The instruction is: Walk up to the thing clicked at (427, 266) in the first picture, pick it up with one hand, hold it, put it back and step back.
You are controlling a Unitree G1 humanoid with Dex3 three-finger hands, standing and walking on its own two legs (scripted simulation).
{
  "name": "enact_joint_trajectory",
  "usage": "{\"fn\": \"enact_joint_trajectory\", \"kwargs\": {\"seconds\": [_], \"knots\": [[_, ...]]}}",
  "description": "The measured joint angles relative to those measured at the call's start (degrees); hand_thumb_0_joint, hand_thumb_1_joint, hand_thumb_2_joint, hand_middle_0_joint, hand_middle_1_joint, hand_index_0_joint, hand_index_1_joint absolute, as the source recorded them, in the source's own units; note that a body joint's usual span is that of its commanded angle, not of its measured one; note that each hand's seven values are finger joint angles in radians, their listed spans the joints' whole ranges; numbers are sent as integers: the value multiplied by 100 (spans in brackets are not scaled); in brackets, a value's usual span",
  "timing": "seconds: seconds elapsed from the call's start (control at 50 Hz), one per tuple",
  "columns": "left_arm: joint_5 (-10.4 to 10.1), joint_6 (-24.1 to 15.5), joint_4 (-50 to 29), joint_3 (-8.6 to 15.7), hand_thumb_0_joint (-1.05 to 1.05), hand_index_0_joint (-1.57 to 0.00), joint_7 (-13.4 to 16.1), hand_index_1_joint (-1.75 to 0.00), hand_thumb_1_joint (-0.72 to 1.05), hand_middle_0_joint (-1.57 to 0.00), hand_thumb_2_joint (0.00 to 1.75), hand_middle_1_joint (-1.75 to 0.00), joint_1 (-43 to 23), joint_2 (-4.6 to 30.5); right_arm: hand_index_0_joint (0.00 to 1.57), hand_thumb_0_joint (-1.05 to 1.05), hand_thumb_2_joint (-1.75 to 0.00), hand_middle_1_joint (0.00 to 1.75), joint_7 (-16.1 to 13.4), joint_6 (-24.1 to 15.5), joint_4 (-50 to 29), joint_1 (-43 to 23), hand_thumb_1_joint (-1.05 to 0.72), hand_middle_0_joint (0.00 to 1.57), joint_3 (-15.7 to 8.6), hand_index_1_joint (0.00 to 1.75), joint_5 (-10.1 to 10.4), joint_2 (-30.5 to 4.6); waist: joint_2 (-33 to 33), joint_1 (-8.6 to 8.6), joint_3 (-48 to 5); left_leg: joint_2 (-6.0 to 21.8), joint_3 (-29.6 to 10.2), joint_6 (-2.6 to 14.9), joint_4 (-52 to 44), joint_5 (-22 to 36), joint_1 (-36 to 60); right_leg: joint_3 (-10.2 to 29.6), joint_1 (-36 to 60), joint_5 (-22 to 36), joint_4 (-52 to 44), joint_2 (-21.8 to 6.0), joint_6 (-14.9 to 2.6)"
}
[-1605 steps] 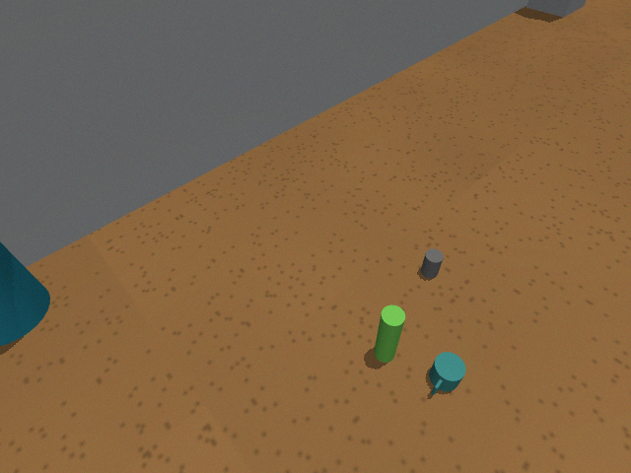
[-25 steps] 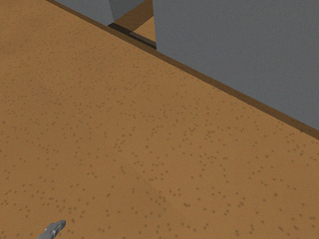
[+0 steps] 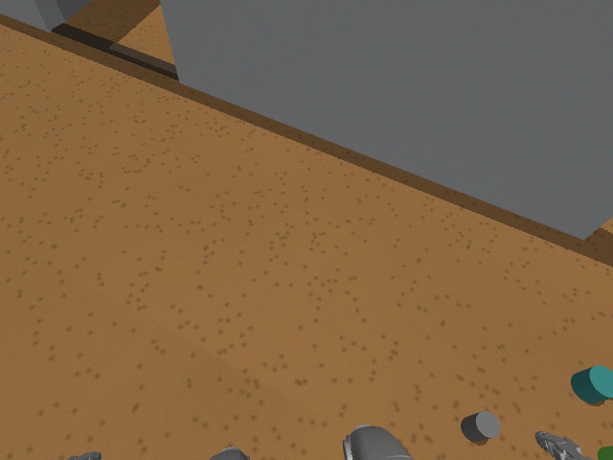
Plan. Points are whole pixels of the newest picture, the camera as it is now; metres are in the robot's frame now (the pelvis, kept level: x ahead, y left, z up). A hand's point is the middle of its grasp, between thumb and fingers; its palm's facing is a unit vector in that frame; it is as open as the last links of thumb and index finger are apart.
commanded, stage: walk up
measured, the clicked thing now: (479, 426) +0.25 -0.53 -0.71
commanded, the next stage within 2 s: none
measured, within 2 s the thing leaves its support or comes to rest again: neither
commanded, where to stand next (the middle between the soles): +0.04 -0.04 m, yaw -17 degrees
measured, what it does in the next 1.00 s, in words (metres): steps to the right, turning left: right foot, then left foot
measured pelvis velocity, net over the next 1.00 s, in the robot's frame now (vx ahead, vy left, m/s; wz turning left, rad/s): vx -0.05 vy -0.13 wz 0.43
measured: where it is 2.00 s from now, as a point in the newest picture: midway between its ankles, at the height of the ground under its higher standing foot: outside the picture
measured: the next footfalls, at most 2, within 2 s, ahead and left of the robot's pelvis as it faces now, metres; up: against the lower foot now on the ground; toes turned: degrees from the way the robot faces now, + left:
right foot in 0.14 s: +0.03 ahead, -0.16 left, +0.00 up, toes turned -4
left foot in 0.46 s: +0.06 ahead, +0.08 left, +0.00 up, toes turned +2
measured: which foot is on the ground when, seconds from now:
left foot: down 0.00-0.16, up 0.18-0.44, down 0.46-0.84, up 0.86-1.00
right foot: up 0.00-0.12, down 0.14-0.48, up 0.50-0.80, down 0.82-1.00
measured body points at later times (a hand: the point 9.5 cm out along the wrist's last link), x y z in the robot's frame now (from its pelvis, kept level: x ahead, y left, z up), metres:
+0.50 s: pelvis -0.02 -0.03 -0.03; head +0.02 -0.02 +0.42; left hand +0.17 +0.27 -0.12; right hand +0.00 -0.34 -0.13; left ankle +0.02 +0.08 -0.73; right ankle -0.01 -0.16 -0.72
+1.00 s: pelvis -0.05 -0.13 +0.01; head -0.02 -0.13 +0.45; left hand -0.09 +0.22 -0.08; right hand +0.17 -0.39 -0.10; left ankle -0.06 +0.04 -0.66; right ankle +0.01 -0.19 -0.73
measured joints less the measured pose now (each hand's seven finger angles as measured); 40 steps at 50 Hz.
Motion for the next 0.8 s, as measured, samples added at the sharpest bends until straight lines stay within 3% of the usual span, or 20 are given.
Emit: {"fn": "enact_joint_trajectory", "kwargs": {"seconds": [0.1, 0.14, 0.16, 0.18, 0.22, 0.26, 0.38, 0.44, 0.48, 0.5, 0.56, 0.62, 0.8], "knots": [[-5, -103, 224, -5, 0, -20, 18, -30, 91, -21, 90, -30, 167, -29, 21, 1, -90, 30, 103, 68, -62, 75, -90, 21, -54, 30, -46, -305, 248, -61, -126, 264, 209, -82, 446, -248, -145, -407, 606, -263, -1568, -263, 26], [15, -202, 335, 22, 0, -20, 70, -30, 91, -21, 90, -30, 217, -46, 21, 1, -90, 30, 122, 130, -62, 68, -90, 21, -87, 30, -14, -404, 415, -65, -185, 450, 220, -134, 859, -459, -283, -585, 970, 114, -2333, -181, -28], [40, -244, 411, 38, 0, -20, 106, -30, 91, -21, 90, -30, 181, -126, 21, 1, -90, 30, 115, 178, -15, 28, -90, 21, -124, 30, 12, -468, 645, -95, -131, 604, 77, -51, 1119, -565, -361, -672, 1025, 135, -2312, -27, -31], [82, -281, 432, 38, 0, -20, 135, -30, 91, -21, 90, -30, 185, -178, 20, 1, -90, 30, 95, 247, 52, -9, -90, 21, -150, 30, 47, -473, 762, -120, -121, 561, -152, 7, 1422, -894, -467, -705, 1006, 78, -2189, 41, -43], [127, -321, 405, -7, 0, -20, 163, -30, 90, -21, 90, -30, 247, -217, 20, 1, -90, 30, 32, 375, 200, -83, -90, 21, -132, 30, 100, -384, 710, -12, -207, 165, -435, 5, 2080, -1563, -654, -516, 873, 9, -2000, 14, -94], [128, -333, 390, -51, 0, -20, 190, -30, 90, -21, 90, -30, 289, -271, 20, 1, -90, 30, 31, 392, 314, -185, -90, 20, -80, 30, 157, -318, 677, 87, -255, -128, -557, 15, 2498, -1676, -761, -297, 816, 90, -2051, 18, -119], [138, -376, 309, -107, 0, -20, 272, -30, 90, -21, 90, -30, 114, -267, 20, 1, -90, 30, 75, 266, 453, -187, -90, 21, 65, 30, 157, -120, 658, 54, -288, -412, -634, -14, 2187, -1269, -641, -184, 693, 234, -2143, 112, -130], [148, -238, 159, -71, 1, -21, 194, -30, 90, -21, 90, -30, -457, -211, 20, 1, -90, 30, 101, 252, 477, 289, -90, 21, 101, 30, 135, 39, 456, -169, -268, -478, -470, -44, 1422, -1199, -356, -708, 789, 25, -1956, -202, -120], [106, -223, -34, -60, 1, -21, 180, -30, 90, -21, 90, -30, -779, -150, 20, 1, -90, 30, 147, 243, 587, 508, -90, 21, 132, 30, 91, 176, 63, -154, -229, -725, -420, 47, 862, -638, -124, -797, 682, -204, -1487, -508, -134], [88, -203, -81, -35, 1, -21, 182, -30, 90, -21, 90, -30, -924, -148, 20, 1, -90, 30, 165, 240, 627, 554, -90, 21, 143, 30, 43, 241, -119, -118, -166, -834, -411, 77, 898, -592, -116, -682, 571, -324, -1133, -535, -116], [85, -147, -63, -90, 1, -20, 182, -30, 90, -21, 90, -30, -1262, -241, 20, 1, -90, 30, 182, 189, 657, 669, -90, 21, 167, 30, -27, 310, -199, -280, -29, -949, -819, 99, 769, -411, -119, -442, 309, -716, -360, -111, -136], [44, -197, -74, -172, 0, -20, 121, -30, 90, -21, 90, -30, -1365, -331, 21, 1, -90, 30, 116, 169, 571, 724, -90, 21, 162, 30, -6, 254, -168, -312, 31, -1008, -1160, 48, 227, 1, -62, -378, 47, -449, -177, 52, -202], [21, -216, 158, 0, 0, -20, 177, -30, 90, -21, 90, -30, -1080, -266, 20, 1, -90, 30, 81, 194, -9, 636, -90, 21, -123, 30, -123, -203, 164, -229, -98, -1151, -2046, -249, -47, 469, -428, -250, 628, -368, -1920, 255, -219]]}}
